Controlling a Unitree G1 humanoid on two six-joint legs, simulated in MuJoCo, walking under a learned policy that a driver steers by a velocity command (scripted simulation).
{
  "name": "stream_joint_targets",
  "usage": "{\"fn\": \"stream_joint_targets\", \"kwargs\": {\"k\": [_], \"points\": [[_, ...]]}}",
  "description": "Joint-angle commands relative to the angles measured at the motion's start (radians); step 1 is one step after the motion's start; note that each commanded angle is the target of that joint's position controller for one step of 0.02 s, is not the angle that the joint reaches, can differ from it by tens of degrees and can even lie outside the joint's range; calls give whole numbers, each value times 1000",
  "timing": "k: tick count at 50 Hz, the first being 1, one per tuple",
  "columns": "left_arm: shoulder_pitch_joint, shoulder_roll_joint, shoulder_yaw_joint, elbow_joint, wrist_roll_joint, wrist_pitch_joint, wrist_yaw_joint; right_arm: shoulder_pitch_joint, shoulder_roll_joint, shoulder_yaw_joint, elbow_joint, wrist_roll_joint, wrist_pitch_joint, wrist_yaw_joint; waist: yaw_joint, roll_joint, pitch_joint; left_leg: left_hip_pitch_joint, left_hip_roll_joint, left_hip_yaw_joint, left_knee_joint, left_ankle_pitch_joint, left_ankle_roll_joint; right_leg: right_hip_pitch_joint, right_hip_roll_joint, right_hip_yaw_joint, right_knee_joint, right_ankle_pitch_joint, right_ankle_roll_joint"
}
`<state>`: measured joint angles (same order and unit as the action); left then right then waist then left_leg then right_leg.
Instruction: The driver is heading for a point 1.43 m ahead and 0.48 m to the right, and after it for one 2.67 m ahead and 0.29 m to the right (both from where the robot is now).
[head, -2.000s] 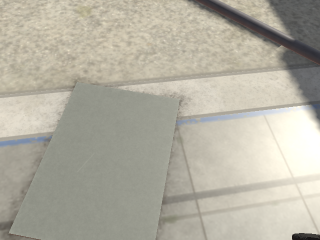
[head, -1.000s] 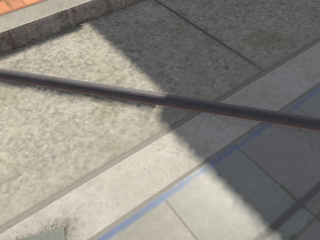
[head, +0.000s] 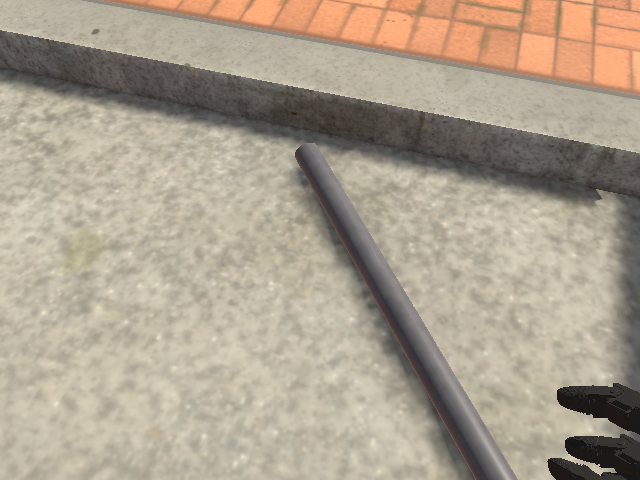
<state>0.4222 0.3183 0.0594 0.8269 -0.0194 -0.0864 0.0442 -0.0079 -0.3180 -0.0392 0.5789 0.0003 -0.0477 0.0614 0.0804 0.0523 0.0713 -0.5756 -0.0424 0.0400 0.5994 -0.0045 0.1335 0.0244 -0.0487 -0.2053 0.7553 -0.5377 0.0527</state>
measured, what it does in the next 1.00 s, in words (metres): walks ahead, turning right: right foot, then left foot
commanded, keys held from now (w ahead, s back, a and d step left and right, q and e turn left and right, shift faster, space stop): e+shift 0.68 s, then shift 0.06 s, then q+shift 0.24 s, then w+q+shift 0.02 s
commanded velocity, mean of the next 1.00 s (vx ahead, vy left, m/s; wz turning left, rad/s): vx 0.08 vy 0.00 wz -0.44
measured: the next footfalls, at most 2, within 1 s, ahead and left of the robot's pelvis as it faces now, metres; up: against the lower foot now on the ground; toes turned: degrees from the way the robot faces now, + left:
right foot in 0.46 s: +0.17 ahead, -0.20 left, +0.00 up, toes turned -21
left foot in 0.92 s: +0.28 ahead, +0.00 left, +0.00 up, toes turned -32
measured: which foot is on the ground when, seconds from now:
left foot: down 0.00-0.46, up 0.48-0.90, down 0.92-1.00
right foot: up 0.00-0.44, down 0.46-1.00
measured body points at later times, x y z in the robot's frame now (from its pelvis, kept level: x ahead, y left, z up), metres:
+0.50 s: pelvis +0.13 -0.09 +0.02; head +0.16 -0.12 +0.47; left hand +0.33 +0.16 -0.07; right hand +0.23 -0.39 -0.09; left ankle +0.16 +0.05 -0.69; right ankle +0.13 -0.19 -0.71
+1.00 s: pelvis +0.18 -0.09 +0.02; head +0.20 -0.09 +0.47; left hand +0.47 +0.01 -0.06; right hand +0.14 -0.39 -0.08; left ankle +0.25 +0.02 -0.70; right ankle +0.13 -0.19 -0.70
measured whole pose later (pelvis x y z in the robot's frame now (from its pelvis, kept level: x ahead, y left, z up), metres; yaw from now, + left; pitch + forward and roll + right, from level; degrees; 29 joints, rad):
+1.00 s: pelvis +0.18 -0.09 +0.02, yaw -28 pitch +1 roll +0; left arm 0.09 0.22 0.02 0.59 0.04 0.02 0.02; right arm 0.20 -0.26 -0.06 0.77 0.01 0.01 0.01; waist -0.04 -0.03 0.01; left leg -0.32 -0.02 -0.07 0.60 -0.30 -0.01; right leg -0.32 0.08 0.10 0.64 -0.34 -0.01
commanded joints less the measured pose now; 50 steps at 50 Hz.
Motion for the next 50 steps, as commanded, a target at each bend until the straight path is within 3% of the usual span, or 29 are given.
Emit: {"fn": "stream_joint_targets", "kwargs": {"k": [1,2,3,4,6,8,10,15,19,22,23,24,25,26,27,28,29,30,32,35,39,43,44,45,46,47,48,49,50], "points": [[158,82,-27,-78,-10,-29,-35,342,-178,-41,-1,-67,-5,-41,-158,188,-642,1078,519,-641,32,1023,351,-651,76,385,819,-221,-29],[54,182,-1,-65,-38,-15,-35,321,-143,-40,1,-55,2,-31,-197,7,-607,913,451,-568,-73,778,320,-607,41,390,785,-118,-23],[-21,173,3,-96,-42,0,-28,238,-120,-32,15,-19,-4,-26,-148,-57,-425,747,408,-467,-127,562,270,-662,0,354,679,-44,-11],[-64,141,-1,-87,-27,21,-12,180,-83,-19,25,-2,-12,-28,-111,-112,-319,578,372,-416,-170,438,225,-641,-44,330,614,4,8],[-14,127,7,-67,-19,68,1,115,-48,-10,53,-30,-20,-27,-38,-42,-219,285,328,-287,-257,362,192,-486,-75,320,544,52,32],[-9,96,13,-80,-9,87,8,82,-64,-21,69,-39,-25,-39,-19,12,-195,203,318,-178,-298,405,190,-469,-61,278,521,76,54],[-51,74,17,-104,-4,95,12,77,-75,-31,83,-35,-20,-64,-27,4,-200,242,328,-118,-309,373,177,-534,-75,272,471,146,62],[-157,39,16,-156,-2,114,-9,48,-65,-38,95,-24,19,-107,-61,42,-180,293,314,12,-335,64,130,-536,-91,218,246,318,50],[-208,51,25,-196,1,126,-38,78,-89,-55,116,-7,45,-106,-85,68,-169,394,367,47,-285,56,89,-492,-61,153,72,280,5],[-149,49,39,-192,6,131,-51,68,-85,-64,130,28,51,-96,-43,48,-169,421,364,101,-135,67,-3,-362,-5,99,-161,337,-63],[-106,85,57,-179,16,129,-43,121,-51,-61,154,31,51,-89,-39,-40,-144,369,299,147,11,-32,-69,-287,15,148,-282,474,-107],[-63,239,99,-194,24,123,-25,138,-32,-59,127,-5,48,-82,-59,-334,-117,98,172,211,329,-383,-172,-135,-193,485,-334,966,-211],[-75,279,97,-233,48,105,-29,61,-21,-50,73,-30,46,-82,-56,-407,-169,-153,30,49,584,-678,-231,-53,-317,762,-347,1077,-403],[-63,250,96,-240,57,86,-45,2,-54,-57,65,-19,45,-81,-4,-260,-246,-184,23,-86,697,-656,-213,-33,-309,745,-373,982,-423],[-101,232,94,-243,42,74,-44,-11,-46,-58,62,1,43,-86,-31,-197,-221,-205,31,-120,703,-571,-192,-39,-252,681,-368,892,-372],[-159,193,87,-253,14,78,-34,3,-48,-60,77,-2,44,-96,-61,-137,-198,-205,49,-135,655,-490,-187,-75,-207,623,-362,824,-317],[-209,157,75,-270,-4,87,-23,4,-64,-66,77,-9,44,-104,-82,-151,-188,-177,55,-143,609,-439,-187,-118,-186,596,-363,794,-290],[-230,141,70,-285,-4,97,-12,9,-62,-68,76,-10,43,-103,-96,-171,-200,-134,41,-140,587,-404,-193,-146,-158,578,-360,797,-279],[-228,143,74,-303,7,110,2,14,-37,-61,86,-3,38,-98,-95,-163,-228,-102,7,-142,483,-354,-203,-133,-125,570,-347,802,-262],[-224,159,82,-317,5,120,16,6,-16,-49,98,3,36,-91,-81,-163,-249,-64,-12,-160,312,-318,-222,-107,-117,596,-323,771,-251],[-245,116,58,-332,27,130,5,59,-31,-46,129,5,48,-80,-59,-204,-259,65,28,-121,261,-316,-228,-179,-132,583,-296,791,-253],[-267,2,-3,-298,52,120,-23,101,4,-27,142,9,47,-59,-60,-195,-227,261,89,-86,100,-302,-195,-270,-131,539,-294,709,-247],[-278,9,-5,-287,52,116,-29,112,10,-24,143,10,43,-51,-77,-197,-194,325,76,-63,-14,-218,-181,-301,-111,513,-296,622,-230],[-253,41,5,-273,49,110,-30,88,-20,-30,127,5,40,-48,-70,-189,-146,334,62,-68,-112,-112,-163,-303,-76,495,-300,516,-200],[-235,79,19,-271,53,102,-26,62,-86,-42,103,-5,37,-48,-42,-140,-118,310,91,-137,-117,34,-136,-291,-27,468,-260,394,-161],[-188,89,27,-277,68,97,-21,54,-160,-59,85,-5,34,-49,8,-14,-110,283,158,-250,-124,170,-83,-291,59,386,-183,265,-115],[-203,70,26,-289,73,96,-14,53,-177,-70,86,9,35,-50,14,113,-99,226,208,-358,-189,102,-2,-279,122,278,-116,218,-62],[-259,71,31,-299,60,95,-5,61,-150,-68,78,8,35,-52,-16,162,-81,221,239,-455,-229,49,43,-308,130,250,-72,204,-40],[-288,50,30,-314,50,94,-2,126,-127,-66,92,13,38,-60,-43,174,-132,271,236,-505,-254,-167,66,-331,149,233,-55,98,-40]]}}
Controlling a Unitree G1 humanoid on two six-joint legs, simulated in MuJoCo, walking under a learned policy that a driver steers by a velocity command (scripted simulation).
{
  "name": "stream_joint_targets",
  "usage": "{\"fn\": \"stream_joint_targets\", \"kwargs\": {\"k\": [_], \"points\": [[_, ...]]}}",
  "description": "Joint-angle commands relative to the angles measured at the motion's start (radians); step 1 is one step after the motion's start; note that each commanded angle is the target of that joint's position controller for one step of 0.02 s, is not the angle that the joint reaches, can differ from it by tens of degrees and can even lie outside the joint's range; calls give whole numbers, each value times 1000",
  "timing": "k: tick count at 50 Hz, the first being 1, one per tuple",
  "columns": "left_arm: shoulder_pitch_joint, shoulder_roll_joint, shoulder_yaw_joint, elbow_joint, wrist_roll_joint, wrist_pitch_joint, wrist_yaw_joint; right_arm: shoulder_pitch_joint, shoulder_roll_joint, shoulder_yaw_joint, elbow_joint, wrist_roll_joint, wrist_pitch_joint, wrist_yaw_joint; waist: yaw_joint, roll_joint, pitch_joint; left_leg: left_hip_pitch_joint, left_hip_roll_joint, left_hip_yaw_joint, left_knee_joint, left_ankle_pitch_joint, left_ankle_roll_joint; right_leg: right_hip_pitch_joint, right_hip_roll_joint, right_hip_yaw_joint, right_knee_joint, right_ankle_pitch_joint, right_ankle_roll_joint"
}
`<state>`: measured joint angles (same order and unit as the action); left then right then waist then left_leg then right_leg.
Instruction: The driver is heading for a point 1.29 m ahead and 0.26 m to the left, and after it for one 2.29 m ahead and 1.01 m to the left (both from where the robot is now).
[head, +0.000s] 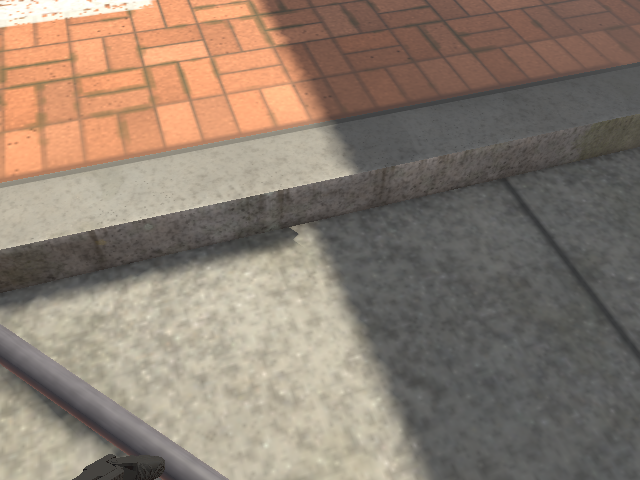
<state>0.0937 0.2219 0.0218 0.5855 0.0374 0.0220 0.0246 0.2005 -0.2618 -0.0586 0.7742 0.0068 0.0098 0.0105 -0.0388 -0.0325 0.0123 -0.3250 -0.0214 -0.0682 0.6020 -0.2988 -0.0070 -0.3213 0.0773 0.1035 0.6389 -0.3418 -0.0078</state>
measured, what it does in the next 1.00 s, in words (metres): walks ahead: left foot, then right foot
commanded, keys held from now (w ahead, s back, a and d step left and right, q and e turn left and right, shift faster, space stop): w+q+shift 0.44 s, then w+e+shift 0.56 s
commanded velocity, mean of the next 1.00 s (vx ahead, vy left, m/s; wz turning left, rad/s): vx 0.78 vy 0.00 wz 0.17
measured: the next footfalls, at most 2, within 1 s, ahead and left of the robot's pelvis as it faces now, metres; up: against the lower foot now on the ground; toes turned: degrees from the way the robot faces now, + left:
left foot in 0.54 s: +0.31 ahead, +0.31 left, +0.00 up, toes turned +31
right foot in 0.98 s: +0.69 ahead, +0.35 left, +0.03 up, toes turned +11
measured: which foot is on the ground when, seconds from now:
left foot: down 0.00-0.10, up 0.12-0.52, down 0.54-0.98, up 1.00-1.00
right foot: down 0.00-0.56, up 0.58-0.96, down 0.98-1.00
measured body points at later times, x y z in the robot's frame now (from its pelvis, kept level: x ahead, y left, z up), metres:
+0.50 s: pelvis +0.17 +0.12 -0.02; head +0.20 +0.13 +0.43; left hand +0.00 +0.35 -0.14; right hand +0.50 +0.01 -0.09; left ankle +0.26 +0.28 -0.70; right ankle +0.00 -0.11 -0.73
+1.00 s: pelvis +0.53 +0.35 -0.01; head +0.55 +0.37 +0.44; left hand +0.64 +0.63 -0.12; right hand +0.54 +0.09 -0.14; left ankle +0.29 +0.31 -0.69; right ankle +0.66 +0.34 -0.69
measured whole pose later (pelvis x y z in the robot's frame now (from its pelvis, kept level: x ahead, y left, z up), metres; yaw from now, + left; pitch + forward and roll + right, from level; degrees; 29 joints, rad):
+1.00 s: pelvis +0.53 +0.35 -0.01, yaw +12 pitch +0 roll -1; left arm 0.09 0.26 0.02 0.77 0.01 0.00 -0.07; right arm 0.49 -0.21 -0.02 0.94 -0.02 -0.08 -0.05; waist -0.01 -0.02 0.04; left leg 0.23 -0.04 0.33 0.42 -0.36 -0.02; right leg -0.61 0.07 -0.17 0.82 0.04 -0.16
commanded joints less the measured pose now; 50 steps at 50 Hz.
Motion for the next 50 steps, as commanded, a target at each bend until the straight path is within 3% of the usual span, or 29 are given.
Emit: {"fn": "stream_joint_targets", "kwargs": {"k": [1,2,4,5,6,7,8,10,11,13,15,22,24,25,26,27,28,29,30,31,32,34,37,42,44,46,48,49,50], "points": [[25,125,68,-84,-21,-19,9,-17,-185,-53,-93,20,-19,-14,56,251,-77,42,205,-436,-283,-187,221,-13,29,-79,68,-178,8],[21,109,68,-89,-38,-32,-6,8,-187,-57,-94,26,-21,-18,52,243,-49,14,202,-476,-318,-466,225,-13,9,-55,32,-181,-11],[124,107,81,-55,-60,-68,-20,-97,-184,-58,-137,42,-18,-28,144,240,3,-238,131,-435,-305,-513,171,257,-52,-3,-191,-125,-63],[252,178,105,-10,-37,-81,-16,-165,-131,-47,-183,46,-19,-34,197,136,-14,-469,33,-285,-150,-406,76,495,-165,114,-275,-189,-100],[335,242,129,29,-28,-94,-21,-202,-55,-25,-225,62,-28,-33,204,-107,-29,-643,-43,-110,180,-234,26,597,-391,449,-424,-389,-175],[265,205,120,20,-17,-108,-20,-175,-92,-32,-225,49,-38,-29,147,-93,27,-713,44,-137,387,-169,34,528,-486,554,-441,-390,-213],[215,148,102,1,-26,-116,-13,-121,-108,-39,-202,42,-40,-21,105,-50,30,-718,71,-131,489,-95,35,495,-463,475,-441,-347,-202],[184,125,92,5,-43,-123,-11,-51,-102,-38,-180,37,-42,-9,75,-70,29,-728,110,-98,601,-4,20,459,-421,324,-464,-241,-168],[244,160,83,44,15,-111,-13,-127,-125,-44,-198,-89,-11,37,97,34,36,-657,82,-6,650,22,14,348,-388,214,-507,-232,-146],[258,179,84,73,7,-115,-19,-122,-97,-37,-203,-66,11,76,89,-38,70,-633,95,4,673,99,7,290,-344,66,-537,-130,-111],[289,174,78,102,4,-125,-20,-140,-101,-36,-209,-46,22,86,87,-65,90,-644,106,0,680,145,11,293,-341,-32,-542,-53,-92],[400,196,73,197,9,-120,-6,-358,-72,1,-285,-48,19,112,141,-73,188,-546,119,194,310,111,110,401,-359,-309,-575,222,-61],[426,210,64,232,2,-116,-2,-300,-47,13,-270,-54,10,94,98,-88,142,-291,23,250,195,21,177,372,-377,-357,-482,824,-71],[428,249,66,252,3,-108,-3,-197,-72,0,-244,-52,6,75,33,-112,73,-152,-49,264,187,-49,203,393,-401,-354,-342,1168,-83],[408,298,75,258,-1,-99,-4,4,-124,-25,-190,-49,0,56,-72,-132,-35,78,-104,251,151,-99,219,352,-414,-345,-115,1333,-91],[350,311,73,242,-20,-97,-5,236,-175,-54,-119,-54,-12,41,-212,-102,-144,425,-77,158,14,9,227,158,-369,-355,193,1188,-83],[417,119,26,182,-40,-97,-34,248,-310,-81,-99,-79,-25,25,-115,202,-298,814,256,-288,-80,-380,239,-276,-207,-292,627,116,-51],[344,135,31,147,-66,-118,-36,339,-356,-88,-120,-61,-30,11,-176,219,-517,816,455,-724,-297,-477,229,-339,-56,-3,890,-144,-56],[176,193,53,113,-69,-120,-27,286,-317,-82,-84,-72,-37,5,-175,57,-323,660,401,-567,-330,-353,170,-435,-82,72,940,13,-74],[213,145,41,123,-67,-124,-22,243,-258,-65,-50,-74,-50,-4,-89,61,-137,476,405,-426,-309,-190,164,-451,-136,13,906,73,-76],[247,128,37,159,-48,-117,-29,166,-184,-43,-49,-72,-65,1,-25,16,-53,323,349,-303,-319,-108,126,-392,-193,-1,817,122,-74],[346,86,35,219,-25,-70,-45,115,-88,-10,-37,-49,-86,9,57,115,-16,153,293,-142,-368,-65,75,-308,-220,-16,845,161,-68],[271,48,37,224,-34,-34,-67,141,-55,-5,22,-24,-114,13,80,58,105,161,223,43,-399,164,-46,-456,-190,4,843,219,-67],[57,50,23,169,-43,-36,-86,257,-54,9,74,-28,-130,-7,18,183,77,377,149,280,-431,895,-75,-488,-100,-229,588,284,-92],[21,43,9,150,-45,-42,-89,254,-43,20,84,-31,-125,-17,40,149,72,414,148,340,-403,1049,-78,-455,-84,-276,444,324,-130],[-13,75,3,122,-38,-38,-95,206,-92,18,72,-30,-123,-42,82,148,54,357,171,368,-340,1351,-70,-262,-32,-342,226,302,-158],[104,137,19,145,-18,-18,-94,192,-154,3,77,-32,-120,-85,169,181,-16,382,230,353,-178,1589,-74,-61,19,-360,138,290,-172],[275,187,39,188,-13,-11,-90,132,-188,-7,56,-35,-111,-94,259,183,-81,337,252,332,16,1622,-69,110,32,-329,124,255,-200],[467,246,72,272,-30,-17,-75,55,-208,-17,6,-24,-101,-85,340,125,-141,214,191,336,289,1600,-70,312,76,-329,97,238,-229]]}}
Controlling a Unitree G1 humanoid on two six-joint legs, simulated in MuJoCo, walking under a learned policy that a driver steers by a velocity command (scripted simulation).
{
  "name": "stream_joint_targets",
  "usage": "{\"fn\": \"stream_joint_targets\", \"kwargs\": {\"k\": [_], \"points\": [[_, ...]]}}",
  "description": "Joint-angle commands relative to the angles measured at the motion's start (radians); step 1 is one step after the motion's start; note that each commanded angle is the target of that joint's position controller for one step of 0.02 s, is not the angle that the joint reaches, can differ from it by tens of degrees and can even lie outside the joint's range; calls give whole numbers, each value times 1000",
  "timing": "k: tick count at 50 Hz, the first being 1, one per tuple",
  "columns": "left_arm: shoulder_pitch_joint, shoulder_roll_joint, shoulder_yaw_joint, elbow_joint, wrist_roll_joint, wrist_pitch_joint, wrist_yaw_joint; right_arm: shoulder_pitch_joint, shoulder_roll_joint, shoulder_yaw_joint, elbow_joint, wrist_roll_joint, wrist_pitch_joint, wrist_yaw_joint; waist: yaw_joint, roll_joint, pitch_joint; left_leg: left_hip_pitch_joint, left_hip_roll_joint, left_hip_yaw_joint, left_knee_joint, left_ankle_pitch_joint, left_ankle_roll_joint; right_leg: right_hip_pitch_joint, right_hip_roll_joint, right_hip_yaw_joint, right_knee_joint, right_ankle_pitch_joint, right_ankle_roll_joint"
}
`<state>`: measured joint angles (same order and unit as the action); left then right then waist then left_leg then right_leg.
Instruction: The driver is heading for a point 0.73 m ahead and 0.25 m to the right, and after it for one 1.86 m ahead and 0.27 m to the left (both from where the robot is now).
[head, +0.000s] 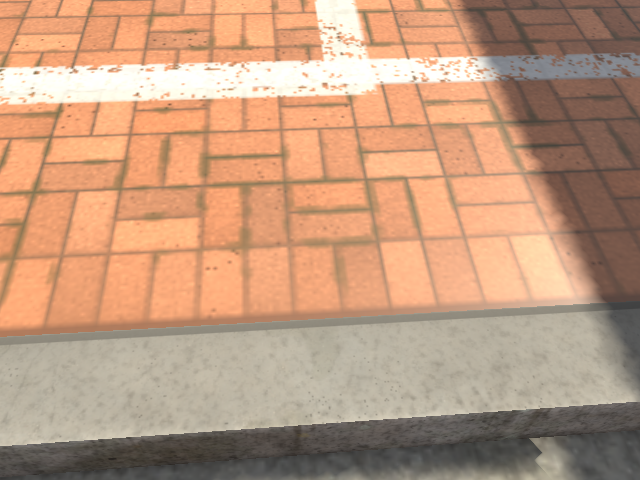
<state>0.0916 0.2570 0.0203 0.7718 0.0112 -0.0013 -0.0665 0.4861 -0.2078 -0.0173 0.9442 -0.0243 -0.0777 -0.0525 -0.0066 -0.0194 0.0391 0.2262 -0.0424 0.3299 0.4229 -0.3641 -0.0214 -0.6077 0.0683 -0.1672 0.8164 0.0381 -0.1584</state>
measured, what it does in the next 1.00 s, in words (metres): climbs, turning right: left foot 0.04 m higher, then right foot 0.07 m lower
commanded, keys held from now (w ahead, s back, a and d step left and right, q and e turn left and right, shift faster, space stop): w+e+shift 0.64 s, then w+q+shift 0.36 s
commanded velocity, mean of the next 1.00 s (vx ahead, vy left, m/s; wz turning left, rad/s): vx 1.00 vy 0.00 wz -0.60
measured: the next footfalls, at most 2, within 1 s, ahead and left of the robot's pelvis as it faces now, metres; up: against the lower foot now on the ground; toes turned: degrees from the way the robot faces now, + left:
left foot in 0.20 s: +0.22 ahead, +0.19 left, +0.04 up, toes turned -10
right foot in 0.52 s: +0.40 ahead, -0.06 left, -0.03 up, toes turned -34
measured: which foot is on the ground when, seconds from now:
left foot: up 0.00-0.18, down 0.20-0.48, up 0.50-0.70, down 0.72-1.00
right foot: down 0.00-0.22, up 0.24-0.50, down 0.52-0.72, up 0.74-1.00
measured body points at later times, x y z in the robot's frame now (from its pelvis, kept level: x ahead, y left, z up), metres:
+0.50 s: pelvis +0.45 -0.02 +0.06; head +0.47 -0.04 +0.51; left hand +0.76 +0.17 +0.01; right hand +0.35 -0.29 -0.07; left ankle +0.26 +0.17 -0.56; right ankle +0.41 -0.05 -0.64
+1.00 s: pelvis +0.95 -0.23 +0.16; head +0.98 -0.24 +0.61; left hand +1.29 -0.28 +0.15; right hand +0.70 -0.34 +0.04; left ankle +0.91 -0.10 -0.57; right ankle +1.00 -0.41 -0.47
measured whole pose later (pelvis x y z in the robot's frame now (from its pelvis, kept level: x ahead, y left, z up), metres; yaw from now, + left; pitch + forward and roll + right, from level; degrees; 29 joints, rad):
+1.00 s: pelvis +0.95 -0.23 +0.16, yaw -33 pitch +4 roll -1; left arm -0.11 0.13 -0.06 0.48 0.04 -0.08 -0.03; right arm 0.66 -0.18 -0.03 1.00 0.00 -0.07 0.00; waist -0.07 -0.01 -0.02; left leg -0.10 -0.11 -0.17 0.43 -0.34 0.12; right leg -0.88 -0.01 -0.01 1.15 -0.21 -0.06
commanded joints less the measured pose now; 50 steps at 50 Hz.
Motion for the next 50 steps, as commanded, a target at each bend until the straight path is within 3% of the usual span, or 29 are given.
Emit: {"fn": "stream_joint_targets", "kwargs": {"k": [1,2,3,5,6,8,9,11,12,15,20,23,24,25,26,27,29,31,32,33,34,36,37,38,39,41,44,47,50], "points": [[638,257,110,142,-14,-6,32,-367,-289,-73,-215,36,-6,-4,425,-67,-161,-662,89,-62,1024,1093,-68,843,48,35,-213,-104,-196],[570,282,123,160,-15,-4,50,-514,-225,-58,-299,35,-28,19,387,-315,-82,-1031,-61,-171,1429,2,-75,919,-73,358,-313,-125,-323],[436,307,120,128,-9,-17,59,-440,-155,-28,-385,30,-47,26,206,-274,-77,-1087,-18,-409,1400,-155,-54,804,-206,720,-403,-95,-348],[303,152,82,72,25,-41,67,-393,-143,-12,-380,-21,-56,58,43,182,85,-918,77,-528,1063,-118,5,356,-237,927,-548,-373,-256],[254,148,77,66,11,-48,65,-423,-121,-7,-345,-46,-43,45,38,270,129,-795,115,-451,927,-157,15,232,-107,613,-464,-138,-189],[121,219,71,9,13,-72,86,-317,-71,24,-409,-62,-16,50,-101,52,94,-608,109,-429,576,-257,1,-1,-56,585,-499,-64,-202],[-6,301,95,-45,34,-67,103,-311,-90,28,-454,-1,-5,57,-140,-106,113,-359,77,-381,257,-341,-16,-213,-100,644,-619,-169,-195],[-5,196,78,-58,9,-80,72,-50,-169,-11,-291,1,-2,50,-233,208,-29,16,74,-363,60,87,-49,-229,48,505,-320,-88,-44],[-40,144,58,-112,-13,-100,65,101,-314,-62,-218,-41,-2,42,-290,589,-195,330,351,-651,4,153,43,-392,130,322,72,-208,61],[-89,182,75,-85,3,-48,86,-120,-176,-40,-212,-62,17,24,-154,74,-24,195,335,-497,-56,586,32,-435,-28,190,368,-506,74],[-15,117,69,-119,-14,9,4,-278,-105,-35,-158,-55,-61,45,42,105,-2,-33,178,-213,-130,946,16,-131,-15,32,228,-333,24],[378,128,69,-57,48,28,2,-408,-160,-41,-181,-19,-75,17,274,114,-133,-381,195,-148,347,1342,13,500,18,-24,-85,-133,11],[597,234,109,20,63,9,13,-550,-199,-50,-273,13,-65,30,406,-89,-101,-612,79,-96,750,1254,-50,714,82,-71,-307,10,-44],[744,246,122,105,77,-11,23,-669,-239,-61,-316,61,-63,25,516,-431,-53,-1206,2,-105,1321,418,-101,1214,-6,104,-576,315,-147],[738,262,119,161,79,-25,45,-759,-169,-41,-356,40,-29,-16,455,-413,78,-1424,-49,-192,1711,-409,-38,1197,-147,193,-751,306,-180],[684,250,72,145,116,-65,53,-669,-67,-2,-449,26,-22,-14,228,-284,-3,-1687,-6,-285,1890,-608,16,1362,-248,326,-328,894,-142],[845,211,62,188,126,-92,102,-802,13,65,-629,10,-31,-5,249,-132,-176,-2119,41,-500,2235,-731,102,1516,-427,483,-197,918,-128],[245,331,83,19,23,-88,96,-645,13,113,-683,-63,-21,24,-118,48,29,-1670,125,-398,1602,-567,111,588,-374,372,-679,179,-23],[20,414,107,-58,0,-117,92,-661,-47,101,-721,-71,-2,36,-184,-36,175,-1293,143,-271,1342,-434,60,39,-372,432,-990,95,-79],[-138,321,83,-67,-12,-145,88,-511,-71,92,-637,-33,16,41,-280,89,224,-685,141,-269,1079,-159,51,-398,-233,271,-994,227,-61],[17,371,102,-23,-74,-168,77,-235,-136,49,-490,-10,47,54,-291,182,-37,-238,1,-189,991,67,62,-282,-177,219,-781,766,-91],[66,512,168,26,-78,-170,36,298,-253,-50,-357,-24,73,26,-513,14,-445,-4,-84,-273,744,42,56,194,-210,337,-75,1304,-14],[7,315,133,66,-45,-173,18,346,-401,-74,-299,-37,66,14,-483,304,-319,-226,41,-684,427,-185,135,245,42,402,608,268,72],[236,63,83,-26,10,-174,-5,274,-440,-74,-220,19,70,-3,-250,834,-382,-192,202,-1305,-114,71,118,59,331,564,1039,-388,59],[362,0,46,-58,45,-157,-4,27,-361,-67,-233,43,58,19,-9,686,-282,-254,233,-1421,-171,-129,136,-84,240,539,1128,-393,46],[237,-51,15,-103,70,-114,9,-120,-148,-36,-142,45,38,53,80,341,-54,-487,143,-1168,-60,-287,207,-203,109,315,1219,-444,45],[31,-138,-41,-219,72,-59,56,-13,7,-9,-26,18,-2,69,72,157,54,-646,53,-769,34,-147,194,-382,-12,209,1150,-651,12],[-192,-17,-46,-318,29,-67,54,-63,-65,-23,-48,13,-31,57,59,13,129,-814,0,-655,-228,137,217,-158,-82,127,464,-426,93],[-197,-39,-61,-310,18,-92,20,-59,-139,-55,-92,49,-38,41,33,-6,-15,-700,18,-605,-361,415,246,220,-70,136,-41,59,134]]}}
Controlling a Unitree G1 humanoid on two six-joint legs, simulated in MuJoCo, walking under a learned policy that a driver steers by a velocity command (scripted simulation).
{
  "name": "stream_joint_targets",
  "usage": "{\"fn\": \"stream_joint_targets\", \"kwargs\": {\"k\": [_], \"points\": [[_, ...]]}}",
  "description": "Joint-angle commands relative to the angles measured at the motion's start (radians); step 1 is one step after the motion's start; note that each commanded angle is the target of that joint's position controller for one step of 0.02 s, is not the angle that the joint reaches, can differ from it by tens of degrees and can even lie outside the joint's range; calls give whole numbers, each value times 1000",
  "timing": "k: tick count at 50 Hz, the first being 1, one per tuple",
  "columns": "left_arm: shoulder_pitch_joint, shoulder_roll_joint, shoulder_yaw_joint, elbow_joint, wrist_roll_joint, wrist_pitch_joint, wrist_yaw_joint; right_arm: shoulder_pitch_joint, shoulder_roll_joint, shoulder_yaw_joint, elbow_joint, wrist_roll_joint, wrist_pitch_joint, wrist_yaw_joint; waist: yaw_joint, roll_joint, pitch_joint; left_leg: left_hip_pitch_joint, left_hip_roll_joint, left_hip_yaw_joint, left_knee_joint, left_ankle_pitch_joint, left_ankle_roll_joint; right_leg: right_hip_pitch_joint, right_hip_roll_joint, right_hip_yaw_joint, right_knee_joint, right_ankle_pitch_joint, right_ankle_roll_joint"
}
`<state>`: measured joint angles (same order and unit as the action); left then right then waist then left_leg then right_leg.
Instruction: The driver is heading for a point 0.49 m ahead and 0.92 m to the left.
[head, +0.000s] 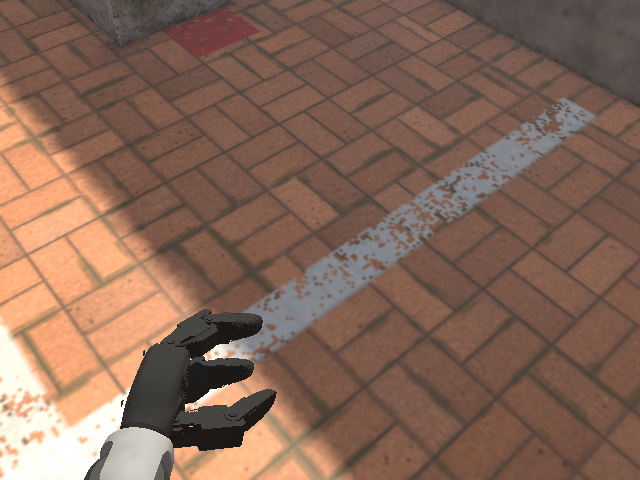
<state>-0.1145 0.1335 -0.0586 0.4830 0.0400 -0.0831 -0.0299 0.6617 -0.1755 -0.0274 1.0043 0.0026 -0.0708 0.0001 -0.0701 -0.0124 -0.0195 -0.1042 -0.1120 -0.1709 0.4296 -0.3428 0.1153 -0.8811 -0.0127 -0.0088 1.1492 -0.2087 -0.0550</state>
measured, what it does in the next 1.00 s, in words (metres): walks ahead, turning left: right foot, then left foot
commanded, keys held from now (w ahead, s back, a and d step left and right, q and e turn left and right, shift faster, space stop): w+q+shift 0.24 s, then q+shift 0.50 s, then w+q+shift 0.26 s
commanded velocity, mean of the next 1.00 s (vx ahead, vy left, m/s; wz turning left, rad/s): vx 0.57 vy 0.00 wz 0.89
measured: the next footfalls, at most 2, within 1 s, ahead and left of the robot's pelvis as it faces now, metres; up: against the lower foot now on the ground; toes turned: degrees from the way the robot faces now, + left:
right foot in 0.16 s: +0.35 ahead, -0.08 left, +0.00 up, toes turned +10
left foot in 0.52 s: +0.67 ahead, +0.17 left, +0.00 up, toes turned +24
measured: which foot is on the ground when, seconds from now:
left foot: down 0.00-0.14, up 0.16-0.50, down 0.52-0.90, up 0.92-1.00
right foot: up 0.00-0.14, down 0.16-0.52, up 0.54-0.88, down 0.90-1.00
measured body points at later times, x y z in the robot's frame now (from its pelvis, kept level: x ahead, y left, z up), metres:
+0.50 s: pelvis +0.47 +0.04 -0.02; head +0.52 +0.06 +0.43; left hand +0.33 +0.30 -0.13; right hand +0.81 -0.06 -0.08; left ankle +0.63 +0.16 -0.71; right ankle +0.32 -0.09 -0.72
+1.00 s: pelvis +0.73 +0.08 -0.01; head +0.74 +0.08 +0.44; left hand +0.62 +0.37 -0.08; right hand +1.06 +0.04 -0.08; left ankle +0.65 +0.15 -0.67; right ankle +0.86 +0.03 -0.74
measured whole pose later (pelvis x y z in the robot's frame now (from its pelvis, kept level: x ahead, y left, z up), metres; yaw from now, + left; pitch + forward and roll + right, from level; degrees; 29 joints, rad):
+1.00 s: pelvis +0.73 +0.08 -0.01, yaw +53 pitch +2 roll +0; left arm 0.20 0.26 0.04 0.64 0.04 -0.04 0.01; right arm 0.20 -0.34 -0.08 0.58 -0.05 0.02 0.02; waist 0.00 0.03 -0.04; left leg -0.55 -0.14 -0.14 1.07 -0.41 0.05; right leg -0.36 0.03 0.10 0.56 -0.24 0.01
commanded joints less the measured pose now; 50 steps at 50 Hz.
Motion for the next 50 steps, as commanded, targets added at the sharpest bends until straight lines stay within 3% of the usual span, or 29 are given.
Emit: {"fn": "stream_joint_targets", "kwargs": {"k": [1,5,7,8,9,10,12,15,18,19,20,21,24,25,26,27,28,29,30,31,34,37,39,43,45,46,47,48,50], "points": [[35,79,21,6,-6,-7,-19,-210,-220,-62,-158,29,-45,-5,85,-18,-16,-255,103,-97,-379,513,105,551,52,-36,-438,357,35],[224,207,80,77,-30,-9,34,-183,-274,-99,-171,4,-37,2,162,79,-148,60,145,-149,31,970,17,758,93,-6,-617,231,26],[529,277,122,169,-19,-16,73,-249,-229,-98,-214,-18,-32,5,277,28,-253,-126,97,-130,512,714,-10,1093,-35,54,-609,72,22],[599,301,126,187,10,-18,78,-225,-62,-54,-242,-45,-29,6,224,-197,-245,-383,35,-78,805,-106,12,1238,-245,293,-531,-60,36],[469,367,140,158,39,-19,65,-23,-61,-39,-306,34,-22,-3,64,-440,-337,-611,4,-5,1004,-141,-9,1300,-444,902,-796,-205,-105],[351,232,132,126,29,-20,53,-123,-140,-42,-257,-3,1,-14,80,-165,-200,-676,88,41,1024,2,-6,1121,-398,859,-897,-494,-156],[336,154,113,168,20,-38,38,-293,-168,-50,-281,-32,25,15,80,48,-11,-639,140,61,979,99,-20,867,-312,559,-929,-305,-134],[480,136,101,285,-19,-68,40,-405,-135,-40,-351,-47,58,35,59,-15,65,-677,185,96,892,31,-47,829,-245,191,-851,608,-67],[472,172,101,306,-36,-67,44,-523,-117,-18,-430,-45,58,44,42,-84,57,-657,140,189,701,124,-58,805,-172,-27,-886,870,-14],[307,207,120,254,-55,-49,65,-553,-118,-22,-445,76,33,43,21,-85,100,-658,159,173,587,186,-71,755,-160,-55,-902,771,14],[258,236,121,232,-57,-36,85,-565,-126,-13,-440,76,15,53,14,-40,89,-540,136,226,423,297,-83,678,-123,-123,-892,724,44],[289,268,127,239,-54,-33,106,-567,-125,-16,-427,46,2,62,20,-24,51,-385,77,297,296,424,-93,632,-86,-173,-828,797,74],[333,378,160,220,-68,-42,132,-382,-236,-71,-389,16,11,82,-69,-133,-120,24,-18,292,220,485,-46,592,-116,-144,-540,1040,127],[286,375,163,192,-75,-40,125,-208,-309,-106,-345,18,23,71,-158,-90,-177,229,6,215,187,546,10,501,-100,-133,-285,873,138],[274,292,143,190,-71,-38,102,-139,-326,-114,-313,31,34,45,-178,99,-114,319,83,116,58,697,68,356,23,-141,65,-18,151],[307,176,109,155,-10,-41,75,-204,-360,-103,-347,-7,34,17,-94,284,-124,370,175,-49,162,1142,118,200,92,-96,412,-493,131],[518,195,90,125,-24,-44,56,-288,-379,-88,-432,-75,13,18,9,263,-388,551,434,-450,177,1332,361,72,97,140,603,-526,159],[485,299,102,104,-27,-43,47,-378,-367,-97,-481,-59,24,22,-6,105,-465,508,435,-513,84,1149,398,98,68,203,569,-412,141],[453,324,108,87,-52,-31,45,-485,-350,-96,-512,-36,31,21,58,33,-389,357,407,-566,-16,665,396,49,51,212,476,-320,130],[408,337,117,105,-37,-11,59,-532,-307,-85,-527,1,36,20,82,-108,-282,165,341,-552,-75,460,330,102,13,200,383,-273,135],[357,302,121,92,-18,27,80,-550,-291,-83,-499,24,45,8,133,-89,-76,-220,206,-349,-75,675,238,245,8,173,94,-278,163],[255,207,97,64,-20,20,80,-520,-303,-96,-467,27,74,-33,106,-33,-156,-279,87,-237,-10,813,148,395,70,124,-232,-99,170],[236,186,92,69,-40,32,66,-549,-298,-96,-478,38,100,-50,108,48,-224,-276,71,-244,-6,495,108,472,85,134,-334,21,167],[186,228,122,55,-71,33,47,-519,-254,-81,-497,31,100,-30,76,178,-102,-393,81,-403,-33,-271,86,629,79,160,-550,-9,141],[344,272,158,98,-75,16,49,-503,-189,-61,-497,27,85,-17,155,111,-98,-565,34,-320,213,-390,18,901,-36,213,-690,-97,76],[449,339,174,101,-46,16,53,-462,-98,-35,-505,32,72,-13,161,-70,-176,-702,-68,-116,518,-377,-29,1070,-266,504,-780,-403,-26],[414,406,170,105,56,23,52,-528,-200,-54,-569,-66,60,11,155,-247,-76,-860,-70,-4,668,-244,-55,954,-373,872,-992,-805,-101],[322,353,167,85,39,27,46,-571,-245,-68,-569,-81,58,20,114,-169,22,-902,31,18,759,-117,-66,863,-390,849,-992,-804,-117],[319,301,147,99,0,33,41,-549,-260,-73,-536,-76,65,48,94,-68,30,-822,79,44,798,16,-88,772,-281,541,-946,-549,-52]]}}
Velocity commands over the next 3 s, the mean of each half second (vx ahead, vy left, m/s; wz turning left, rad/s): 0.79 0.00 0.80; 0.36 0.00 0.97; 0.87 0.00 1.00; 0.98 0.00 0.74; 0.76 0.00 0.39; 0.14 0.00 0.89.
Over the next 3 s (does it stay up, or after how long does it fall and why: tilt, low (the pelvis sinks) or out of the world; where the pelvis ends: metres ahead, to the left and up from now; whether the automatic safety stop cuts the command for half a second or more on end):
stays up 0.69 1.47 0.00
